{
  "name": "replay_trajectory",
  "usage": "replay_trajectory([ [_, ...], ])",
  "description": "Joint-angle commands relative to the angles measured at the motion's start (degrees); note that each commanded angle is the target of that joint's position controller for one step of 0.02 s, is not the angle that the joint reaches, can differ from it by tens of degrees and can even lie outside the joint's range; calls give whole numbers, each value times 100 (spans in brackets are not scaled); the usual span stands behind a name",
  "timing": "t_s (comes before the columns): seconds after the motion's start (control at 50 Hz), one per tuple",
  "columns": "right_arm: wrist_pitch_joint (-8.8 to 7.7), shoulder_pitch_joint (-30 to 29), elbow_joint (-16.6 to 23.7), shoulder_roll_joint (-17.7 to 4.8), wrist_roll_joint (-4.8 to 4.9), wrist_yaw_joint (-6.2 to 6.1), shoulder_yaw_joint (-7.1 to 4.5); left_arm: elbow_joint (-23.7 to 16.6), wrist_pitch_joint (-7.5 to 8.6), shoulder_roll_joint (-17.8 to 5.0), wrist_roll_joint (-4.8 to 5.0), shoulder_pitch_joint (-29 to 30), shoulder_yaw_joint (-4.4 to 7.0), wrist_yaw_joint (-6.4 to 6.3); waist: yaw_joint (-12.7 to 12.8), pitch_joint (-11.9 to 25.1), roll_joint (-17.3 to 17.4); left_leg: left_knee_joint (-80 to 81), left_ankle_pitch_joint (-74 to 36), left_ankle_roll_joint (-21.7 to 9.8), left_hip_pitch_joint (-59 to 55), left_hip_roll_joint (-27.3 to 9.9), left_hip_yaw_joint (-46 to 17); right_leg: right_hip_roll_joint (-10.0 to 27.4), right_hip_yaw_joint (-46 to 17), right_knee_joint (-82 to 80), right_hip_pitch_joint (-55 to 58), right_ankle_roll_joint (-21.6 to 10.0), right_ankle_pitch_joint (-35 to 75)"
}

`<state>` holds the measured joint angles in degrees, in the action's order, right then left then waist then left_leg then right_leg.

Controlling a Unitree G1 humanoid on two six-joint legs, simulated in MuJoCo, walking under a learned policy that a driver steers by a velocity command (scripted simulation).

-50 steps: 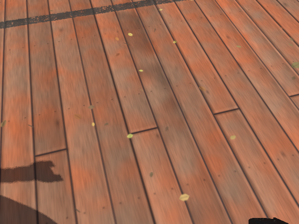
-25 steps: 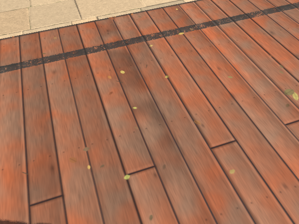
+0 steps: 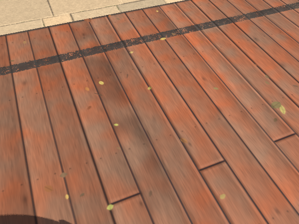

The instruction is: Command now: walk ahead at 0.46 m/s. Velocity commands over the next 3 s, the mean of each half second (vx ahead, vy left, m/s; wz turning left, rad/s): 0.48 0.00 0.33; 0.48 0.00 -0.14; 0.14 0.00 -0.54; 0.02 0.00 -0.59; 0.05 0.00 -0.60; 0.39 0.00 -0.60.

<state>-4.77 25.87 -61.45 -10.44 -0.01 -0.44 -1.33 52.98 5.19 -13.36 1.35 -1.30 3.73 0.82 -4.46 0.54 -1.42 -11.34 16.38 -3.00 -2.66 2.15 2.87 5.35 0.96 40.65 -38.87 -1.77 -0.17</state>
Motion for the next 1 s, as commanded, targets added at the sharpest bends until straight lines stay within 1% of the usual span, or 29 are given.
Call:
replay_trajectory([
  [0.02,-60,263,117,-1027,62,-47,-215,-567,57,-137,39,978,-76,86,5,-820,601,541,-2035,-745,512,-1433,-649,-219,202,-714,104,-37,427],
  [0.06,-31,335,57,-978,102,-48,-238,-718,89,-247,45,1173,-66,140,65,-886,573,322,-2381,-712,99,-1613,-762,-224,59,-976,75,-161,261],
  [0.1,11,172,111,-1098,98,-56,-299,-735,140,-479,32,916,14,164,333,-626,665,-168,-3478,-620,-209,-1691,-807,-384,64,-1174,614,-287,-62],
  [0.12,36,63,158,-1186,93,-54,-335,-664,160,-659,20,532,96,146,567,-304,792,-642,-4449,-562,-235,-1661,-799,-559,178,-1159,1276,-362,-228],
  [0.14,67,-68,214,-1143,72,-41,-320,-416,162,-900,26,-364,231,101,1021,230,817,-1602,-5003,-432,33,-1418,-658,-690,260,-1195,2495,-502,-229],
  [0.16,66,-238,370,-1020,14,-16,-261,-162,156,-1221,-38,-1537,350,31,1499,1038,702,-3109,-3968,-242,1238,-1135,-561,-21,-409,-876,4436,-785,-230],
  [0.18,-11,522,440,-225,48,31,-65,-18,120,-1737,-184,-2266,462,6,1201,2211,-689,-5515,-736,174,3480,-178,-296,1675,-2980,-1220,6740,-1604,-1346],
  [0.2,-132,491,332,-391,203,56,-101,-21,97,-1266,-187,-2254,302,13,1242,2597,-1047,-6527,1556,93,4021,-16,-1159,1999,-4387,-2213,6589,-1667,-1964],
  [0.22,-164,-109,535,-862,343,36,-257,-84,110,-932,-105,-1643,200,14,1124,1473,-819,-6844,1249,19,4520,-364,-1113,1781,-3477,-2400,5654,-1294,-2222],
  [0.24,-150,-481,655,-916,337,-18,-281,-182,129,-684,-74,-1107,118,18,926,787,-453,-6700,696,-35,4462,-680,-900,1610,-2618,-2583,4594,-1070,-1984],
  [0.26,-100,-639,689,-856,249,-72,-328,-180,167,-492,-116,-738,65,52,713,377,-190,-6408,307,-58,4150,-878,-838,1384,-1988,-2827,3661,-920,-1588],
  [0.28,-3,-467,651,-718,206,-94,-369,-146,202,-369,-182,-538,35,74,469,214,-340,-6135,68,-95,3725,-1060,-890,1155,-1399,-3013,3064,-784,-1334],
  [0.32,182,-252,634,-431,233,-96,-373,-38,216,-340,-207,-496,56,78,273,36,-448,-5918,-25,-128,3388,-1148,-855,998,-765,-3291,2486,-762,-1164],
  [0.38,312,-728,913,-564,183,-128,-449,65,240,-589,-232,-629,119,-25,228,-268,-311,-5512,-637,-41,3960,-1193,-945,1031,-245,-3537,2419,-860,-839],
  [0.46,248,-1337,1140,-607,128,10,-471,126,194,-765,-256,-975,156,-176,353,-362,-129,-4423,-1726,59,4447,-1098,-926,996,320,-3526,2944,-801,-371],
  [0.54,200,-2270,1439,-416,87,166,-336,278,118,-877,-156,-1612,177,-212,716,-677,107,-3253,-1890,35,4410,-980,-463,1055,646,-3531,3338,-811,-297],
  [0.6,155,-2748,1673,-428,93,248,-273,439,3,-1009,-15,-1963,210,-157,784,-858,69,-2609,-1281,-31,4492,-907,-198,1218,455,-3271,3927,-916,-174],
  [0.66,81,-2629,1741,-718,127,292,-336,477,-81,-1175,40,-1894,259,-115,506,-629,-246,-2114,-552,-153,3696,-610,21,1321,275,-2649,4195,-825,1003],
  [0.68,45,-1988,1570,-916,127,285,-446,465,-107,-1197,59,-1707,251,-107,75,-235,-328,-1823,-780,-247,2662,-358,202,1159,417,-1903,4049,-689,2000],
  [0.7,23,-917,1214,-1314,122,232,-643,447,-110,-1038,46,-1666,185,-106,-386,458,-250,-1882,-1112,-399,1022,-223,230,823,625,-675,3468,-477,2379],
  [0.72,27,163,1017,-1933,41,106,-823,266,-74,-724,-103,-1676,55,-83,-697,1453,555,-2045,-1333,-811,-909,-1521,-1259,393,790,1384,2025,-166,509],
  [0.74,12,156,1006,-2200,-48,98,-799,219,53,13,-46,-2286,-121,-52,-167,2241,1770,-1068,-539,-1608,-2070,-2795,-3951,-608,85,3123,298,95,-3336],
  [0.76,-36,40,1063,-1644,-56,121,-654,234,154,-617,170,-1782,52,-59,-374,2002,1081,-700,-428,-1413,-1711,-2697,-3929,-425,-704,3714,-149,48,-3320],
  [0.78,-68,-397,1074,-1342,-15,114,-569,83,176,-709,255,-1395,104,-75,-247,1220,1051,-707,-721,-1125,-1135,-2530,-2892,-122,-580,3767,-590,-42,-2860],
  [0.8,-98,-852,1133,-1081,3,123,-492,86,151,-655,190,-1246,110,-130,-61,828,700,-584,-1037,-928,-369,-2308,-2188,158,-532,3505,-405,-65,-2337],
  [0.82,-127,-1183,1129,-859,-16,139,-446,119,85,-625,104,-1219,166,-172,132,483,702,-369,-1179,-775,316,-2090,-1611,317,-532,3204,-125,-84,-1952],
  [0.86,-175,-1369,1044,-594,-99,137,-395,209,-111,-390,122,-1525,180,-145,416,265,783,-18,-1261,-651,905,-1872,-930,451,-589,2975,357,-152,-1494],
  [0.92,-218,-1336,937,-801,-130,20,-446,64,-266,-307,96,-1292,197,-150,543,-153,510,225,-2158,-675,1141,-1852,-269,421,-622,2551,70,-90,-1070],
  [1.0,-123,-1556,1006,-1044,-131,-176,-486,-278,-269,-208,-68,-723,139,-51,580,-391,546,72,-3355,-523,1377,-1571,753,178,-172,867,316,69,-52],
])
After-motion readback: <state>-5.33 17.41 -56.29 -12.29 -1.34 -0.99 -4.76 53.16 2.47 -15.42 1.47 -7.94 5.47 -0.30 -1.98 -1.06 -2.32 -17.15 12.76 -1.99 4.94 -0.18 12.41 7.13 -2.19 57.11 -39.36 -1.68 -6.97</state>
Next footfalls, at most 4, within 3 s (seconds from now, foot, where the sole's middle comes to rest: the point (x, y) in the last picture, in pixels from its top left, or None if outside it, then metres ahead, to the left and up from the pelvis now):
0.16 right None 0.29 -0.14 -0.78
0.70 left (100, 221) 0.52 0.18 -0.78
1.20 right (142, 165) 0.79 -0.01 -0.78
1.74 left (101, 158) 0.84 0.19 -0.78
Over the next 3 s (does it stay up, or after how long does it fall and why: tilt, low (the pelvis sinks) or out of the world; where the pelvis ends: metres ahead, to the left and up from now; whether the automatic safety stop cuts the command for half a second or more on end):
stays up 0.83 -0.10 -0.02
